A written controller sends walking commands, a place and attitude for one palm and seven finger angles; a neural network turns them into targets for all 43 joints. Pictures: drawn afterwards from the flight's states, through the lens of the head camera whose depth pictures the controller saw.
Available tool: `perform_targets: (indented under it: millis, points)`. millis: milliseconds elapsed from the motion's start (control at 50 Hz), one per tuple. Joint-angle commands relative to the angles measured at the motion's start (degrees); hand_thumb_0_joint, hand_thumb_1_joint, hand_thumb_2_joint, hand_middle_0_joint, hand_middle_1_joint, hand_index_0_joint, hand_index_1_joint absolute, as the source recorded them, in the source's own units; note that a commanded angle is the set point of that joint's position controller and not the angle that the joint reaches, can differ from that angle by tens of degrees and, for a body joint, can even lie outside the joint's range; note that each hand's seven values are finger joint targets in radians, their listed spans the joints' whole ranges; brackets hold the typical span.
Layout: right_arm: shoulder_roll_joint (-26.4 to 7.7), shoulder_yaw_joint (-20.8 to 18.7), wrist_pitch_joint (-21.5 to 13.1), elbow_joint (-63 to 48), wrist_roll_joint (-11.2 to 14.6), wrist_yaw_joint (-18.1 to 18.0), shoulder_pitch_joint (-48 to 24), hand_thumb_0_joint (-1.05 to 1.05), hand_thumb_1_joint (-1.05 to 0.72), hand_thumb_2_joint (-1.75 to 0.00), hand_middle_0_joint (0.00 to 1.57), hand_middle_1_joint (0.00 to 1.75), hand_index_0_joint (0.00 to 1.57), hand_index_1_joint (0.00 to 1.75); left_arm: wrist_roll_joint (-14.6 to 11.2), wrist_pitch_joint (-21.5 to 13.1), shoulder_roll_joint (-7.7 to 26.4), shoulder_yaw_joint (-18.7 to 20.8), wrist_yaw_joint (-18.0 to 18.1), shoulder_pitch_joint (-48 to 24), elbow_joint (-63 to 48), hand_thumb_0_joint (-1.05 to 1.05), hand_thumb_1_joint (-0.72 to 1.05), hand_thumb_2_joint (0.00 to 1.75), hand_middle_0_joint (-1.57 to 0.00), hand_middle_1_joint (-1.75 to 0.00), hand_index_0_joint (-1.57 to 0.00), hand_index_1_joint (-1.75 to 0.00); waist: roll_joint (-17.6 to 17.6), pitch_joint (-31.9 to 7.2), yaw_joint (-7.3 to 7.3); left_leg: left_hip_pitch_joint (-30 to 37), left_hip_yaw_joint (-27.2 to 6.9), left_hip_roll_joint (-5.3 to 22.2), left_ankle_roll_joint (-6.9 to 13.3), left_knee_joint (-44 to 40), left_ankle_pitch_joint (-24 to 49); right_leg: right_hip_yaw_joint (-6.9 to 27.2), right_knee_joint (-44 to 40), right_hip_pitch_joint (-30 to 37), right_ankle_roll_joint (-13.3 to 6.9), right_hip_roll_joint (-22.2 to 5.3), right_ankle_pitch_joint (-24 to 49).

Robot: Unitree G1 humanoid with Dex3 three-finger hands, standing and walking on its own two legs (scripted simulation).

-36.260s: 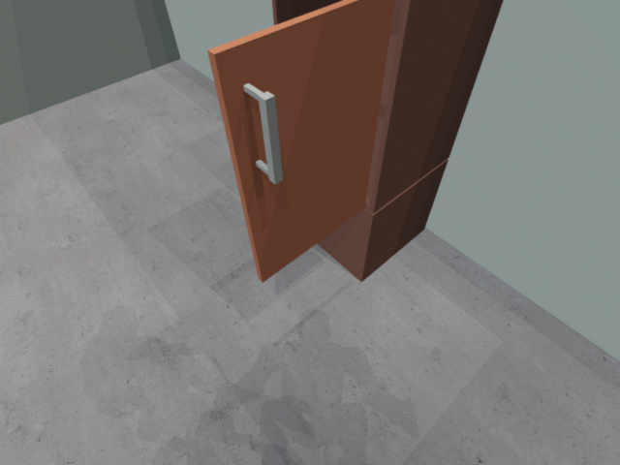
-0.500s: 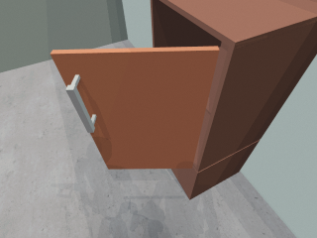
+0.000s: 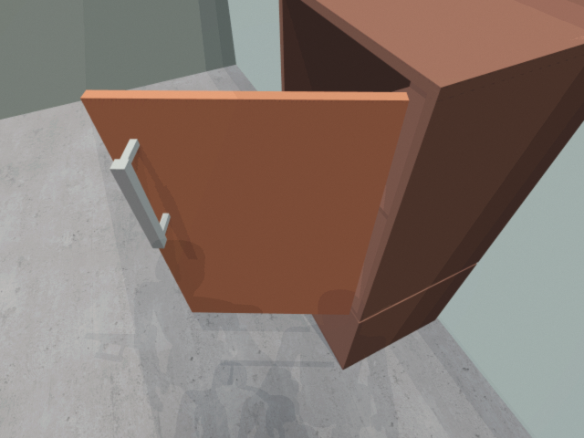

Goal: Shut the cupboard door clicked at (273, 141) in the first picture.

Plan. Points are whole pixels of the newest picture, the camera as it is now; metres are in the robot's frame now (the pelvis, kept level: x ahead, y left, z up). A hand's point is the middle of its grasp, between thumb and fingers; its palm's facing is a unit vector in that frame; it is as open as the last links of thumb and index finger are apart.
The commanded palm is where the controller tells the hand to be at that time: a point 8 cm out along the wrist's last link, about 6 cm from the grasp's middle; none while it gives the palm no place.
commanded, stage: look again from close up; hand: left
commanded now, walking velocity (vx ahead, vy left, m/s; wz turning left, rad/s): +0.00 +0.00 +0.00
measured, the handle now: (146, 198) +0.40 +0.24 +0.10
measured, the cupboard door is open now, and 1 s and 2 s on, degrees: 63 63 63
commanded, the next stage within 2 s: shuffle to correct the standing spot in 0.38 s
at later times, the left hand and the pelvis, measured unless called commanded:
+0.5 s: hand out of the picture +0.01 +0.17 -0.17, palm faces +0.02 -0.98 -0.20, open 7.3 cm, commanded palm none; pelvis +0.01 +0.00 +0.00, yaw +0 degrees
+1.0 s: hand out of the picture +0.01 +0.20 -0.18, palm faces +0.02 -0.98 -0.20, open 7.3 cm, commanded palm none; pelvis -0.02 +0.02 +0.00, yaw +0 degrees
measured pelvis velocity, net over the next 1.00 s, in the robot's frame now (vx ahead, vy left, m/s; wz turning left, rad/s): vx -0.02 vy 0.02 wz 0.00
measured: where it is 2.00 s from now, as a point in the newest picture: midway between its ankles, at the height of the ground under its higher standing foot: outside the picture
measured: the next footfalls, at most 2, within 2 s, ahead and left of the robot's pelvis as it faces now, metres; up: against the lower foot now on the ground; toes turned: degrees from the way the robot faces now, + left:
none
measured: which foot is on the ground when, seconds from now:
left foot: down 0.00-1.00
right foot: down 0.00-1.00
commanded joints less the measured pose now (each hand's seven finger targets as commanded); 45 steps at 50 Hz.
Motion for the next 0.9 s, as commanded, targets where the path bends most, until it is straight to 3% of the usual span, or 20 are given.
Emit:
perform_targets:
  millis: [0, 460, 520, 580, 680, 720, 740, 780, 820, 880]
  points:
    - [-4.0, -0.7, -0.8, -1.1, 0.2, -0.4, 4.0, 0.0, -0.9, -0.9, 0.2, 0.3, 0.2, 0.3, 0.0, -0.9, 6.6, 1.5, 0.7, 3.5, -1.3, 0.0, 0.9, 0.9, -0.2, -0.3, -0.2, -0.3, -1.1, -1.2, -0.29, 1.2, -3.4, 4.2, 2.0, -2.9, 10.3, 6.2, -4.5, -0.3, -0.7, -6.7, 16.1]
    - [-3.7, -0.6, -0.9, -0.2, 0.1, -0.7, 4.4, 0.0, -0.9, -0.9, 0.2, 0.3, 0.2, 0.3, 0.0, -0.7, 6.1, 1.9, 0.7, 3.5, -1.2, 0.0, 0.9, 0.9, -0.2, -0.3, -0.2, -0.3, -0.9, -0.1, 0.15, 1.3, -3.9, 4.2, 2.2, -3.7, 12.5, 5.3, -4.5, 1.3, -0.6, -6.6, 17.7]
    - [-3.5, -1.1, -0.7, -1.2, 0.4, -0.8, 4.0, 0.0, -0.9, -0.9, 0.2, 0.3, 0.2, 0.3, 0.1, -0.5, 7.0, 2.5, 1.0, 3.0, -2.6, 0.0, 0.9, 0.9, -0.2, -0.3, -0.2, -0.3, -0.6, 0.0, 0.41, 0.8, -3.9, 4.3, 2.1, -3.1, 18.0, 5.9, -2.4, 1.1, -0.9, -7.4, 23.6]
    - [-4.6, -2.0, 0.1, -2.8, 0.1, -1.0, 3.8, 0.0, -0.9, -0.9, 0.2, 0.3, 0.2, 0.3, 0.1, 0.1, 8.2, 3.5, 1.4, 3.1, -3.8, 0.0, 0.9, 0.9, -0.2, -0.3, -0.2, -0.3, -0.2, -2.8, 0.66, 1.5, -3.3, 4.5, 1.8, 0.4, 22.8, 6.5, 1.0, 1.2, -1.4, -8.4, 28.1]
    - [-5.4, -3.5, 1.7, -5.8, -0.1, -0.9, 2.4, 0.0, -0.9, -0.9, 0.2, 0.3, 0.2, 0.3, 0.4, 1.1, 10.0, 4.8, 1.5, 2.5, -6.4, 0.0, 0.9, 0.9, -0.2, -0.3, -0.2, -0.3, -3.8, -4.7, 0.74, -1.6, -1.4, 3.0, 1.1, 7.2, 18.3, 9.9, 3.0, 0.5, -3.4, -11.6, 31.6]
    - [-4.0, -3.4, 1.9, -6.3, 0.2, -0.7, 2.4, 0.0, -0.9, -0.9, 0.2, 0.3, 0.2, 0.3, 0.6, 1.3, 9.7, 4.5, 1.5, 1.7, -6.9, 0.0, 0.9, 0.9, -0.2, -0.3, -0.2, -0.3, -6.3, -4.5, 0.17, -1.7, -1.3, 1.7, 1.0, 7.7, 10.0, 11.5, 0.2, -1.9, -4.7, -12.9, 24.8]
    - [-3.7, -3.4, 1.9, -6.3, 0.1, -0.5, 2.7, 0.0, -0.9, -0.9, 0.2, 0.3, 0.2, 0.3, 0.6, 1.3, 9.5, 4.4, 1.4, 0.4, -7.4, 0.0, 0.9, 0.9, -0.2, -0.3, -0.2, -0.3, -7.3, -3.6, -0.47, -1.2, -1.6, 1.4, 0.9, 6.7, 6.8, 11.4, -1.0, -4.5, -4.5, -12.5, 18.9]
    - [-3.5, -2.9, 1.4, -5.6, -0.1, -0.1, 3.2, 0.0, -0.9, -0.9, 0.2, 0.3, 0.2, 0.3, 0.5, 1.3, 8.4, 3.7, 1.0, -2.0, -7.8, 0.0, 0.9, 0.9, -0.2, -0.3, -0.2, -0.3, -4.3, -2.0, -1.15, 0.8, -3.1, 2.6, 1.6, 2.3, 5.6, 8.9, -1.7, -8.4, -2.3, -9.3, 7.0]
    - [-3.9, -2.5, 0.5, -5.0, -0.2, 0.1, 2.2, 0.0, -0.9, -0.9, 0.2, 0.3, 0.2, 0.3, 0.5, 1.1, 6.7, 3.1, 0.7, -1.7, -7.4, 0.0, 0.9, 0.9, -0.2, -0.3, -0.2, -0.3, -0.3, -0.6, -0.16, -1.9, -6.1, 4.7, 3.2, -3.4, 2.9, 6.6, -2.5, -6.3, 0.0, -5.8, -0.9]
    - [-5.1, -2.1, -0.2, -4.0, -0.3, 0.3, 1.4, 0.0, -0.9, -0.9, 0.2, 0.3, 0.2, 0.3, 0.5, 0.5, 7.0, 2.7, 0.3, -0.6, -5.7, 0.0, 0.9, 0.9, -0.2, -0.3, -0.2, -0.3, -0.7, 0.6, 0.23, -3.7, -6.3, 4.0, 3.0, -5.7, -3.2, 6.2, -4.8, -4.0, 0.2, -5.6, -3.1]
